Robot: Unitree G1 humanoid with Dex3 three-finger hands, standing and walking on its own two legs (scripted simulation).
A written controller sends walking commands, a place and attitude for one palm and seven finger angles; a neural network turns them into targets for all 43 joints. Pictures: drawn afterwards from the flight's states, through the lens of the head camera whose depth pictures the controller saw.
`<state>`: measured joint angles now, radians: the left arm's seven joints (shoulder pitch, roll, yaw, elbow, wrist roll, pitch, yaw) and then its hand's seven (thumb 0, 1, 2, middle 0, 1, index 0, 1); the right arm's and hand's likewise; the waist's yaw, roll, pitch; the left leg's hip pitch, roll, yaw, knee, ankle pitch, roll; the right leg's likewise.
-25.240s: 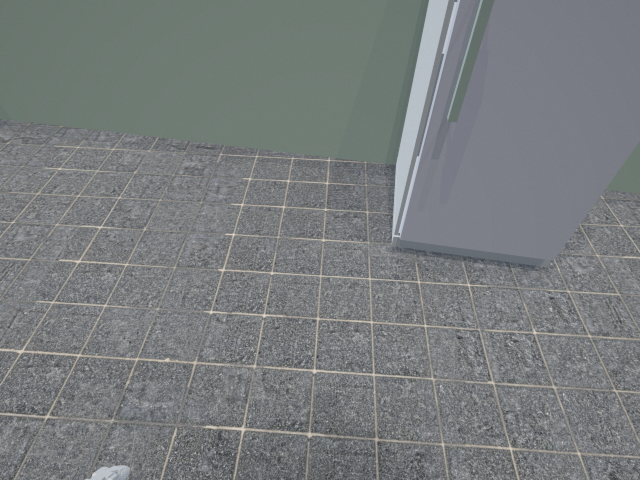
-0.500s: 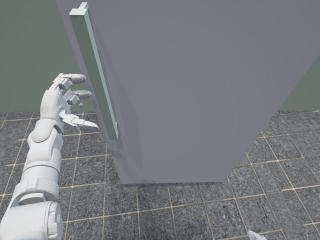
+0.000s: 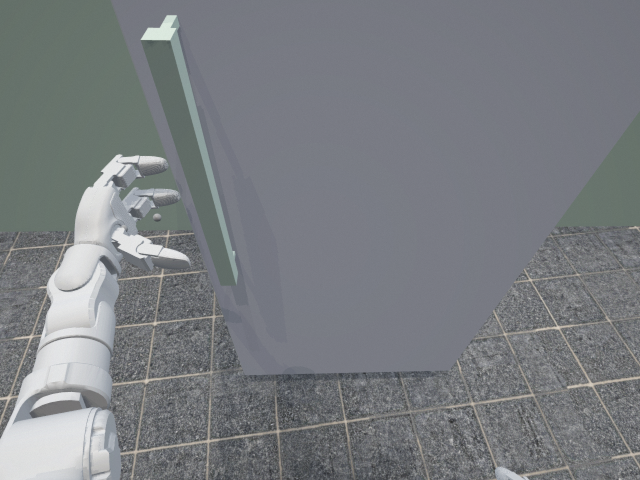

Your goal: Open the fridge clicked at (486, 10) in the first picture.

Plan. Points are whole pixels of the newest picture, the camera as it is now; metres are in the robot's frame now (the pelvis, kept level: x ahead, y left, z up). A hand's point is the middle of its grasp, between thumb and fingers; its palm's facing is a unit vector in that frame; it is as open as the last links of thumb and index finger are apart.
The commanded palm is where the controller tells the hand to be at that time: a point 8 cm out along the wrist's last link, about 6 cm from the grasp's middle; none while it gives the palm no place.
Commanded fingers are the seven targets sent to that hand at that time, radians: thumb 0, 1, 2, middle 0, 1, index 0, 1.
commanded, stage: move the hooked fingers beside the handle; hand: left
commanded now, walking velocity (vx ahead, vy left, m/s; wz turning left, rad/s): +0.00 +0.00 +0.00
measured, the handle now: (207, 182) +0.46 +0.17 +0.12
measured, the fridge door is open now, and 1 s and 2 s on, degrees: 0 0 0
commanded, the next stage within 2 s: feel for the door with the fingertips in 0.86 s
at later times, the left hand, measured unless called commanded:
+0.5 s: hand (158, 214) +0.41 +0.22 +0.12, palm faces +0.07 -1.00 +0.02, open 14.0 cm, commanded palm +0.38 +0.28 +0.11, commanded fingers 0.00 -0.50 0.30 -0.30 -1.20 -0.30 -1.20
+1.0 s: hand (153, 218) +0.41 +0.23 +0.11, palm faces +0.07 -1.00 +0.02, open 14.0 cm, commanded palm +0.38 +0.27 +0.11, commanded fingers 0.00 -0.50 0.30 -0.30 -1.20 -0.30 -1.20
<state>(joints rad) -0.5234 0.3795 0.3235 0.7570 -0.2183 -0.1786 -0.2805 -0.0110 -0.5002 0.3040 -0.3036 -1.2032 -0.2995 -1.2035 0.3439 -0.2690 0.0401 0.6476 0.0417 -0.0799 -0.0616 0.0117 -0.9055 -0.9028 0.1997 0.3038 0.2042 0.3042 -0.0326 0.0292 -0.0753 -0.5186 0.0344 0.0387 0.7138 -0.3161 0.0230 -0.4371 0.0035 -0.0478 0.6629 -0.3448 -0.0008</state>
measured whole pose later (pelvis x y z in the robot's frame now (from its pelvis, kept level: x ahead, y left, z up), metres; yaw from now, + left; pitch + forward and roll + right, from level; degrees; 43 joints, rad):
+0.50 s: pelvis -0.01 -0.01 +0.00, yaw +0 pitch +8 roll -2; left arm -0.58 0.41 0.36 0.83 -0.21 -0.20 -0.29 -0.01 -0.50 0.30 -0.31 -1.20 -0.30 -1.20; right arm 0.32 -0.27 0.05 0.64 0.04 -0.08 -0.07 0.01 -0.91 -0.90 0.20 0.30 0.20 0.30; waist -0.05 0.02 -0.07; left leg -0.55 0.04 0.03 0.73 -0.31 0.01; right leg -0.47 0.01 -0.05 0.68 -0.34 -0.01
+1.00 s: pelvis +0.00 +0.00 +0.00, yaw +0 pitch +8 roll -2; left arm -0.55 0.41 0.36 0.79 -0.21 -0.19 -0.29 -0.01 -0.50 0.30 -0.30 -1.20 -0.30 -1.20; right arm 0.33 -0.27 0.04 0.62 0.04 -0.08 -0.07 0.01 -0.91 -0.90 0.20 0.30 0.20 0.30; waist -0.05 0.02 -0.07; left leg -0.56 0.04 0.04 0.74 -0.32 0.02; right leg -0.48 0.01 -0.05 0.68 -0.35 0.00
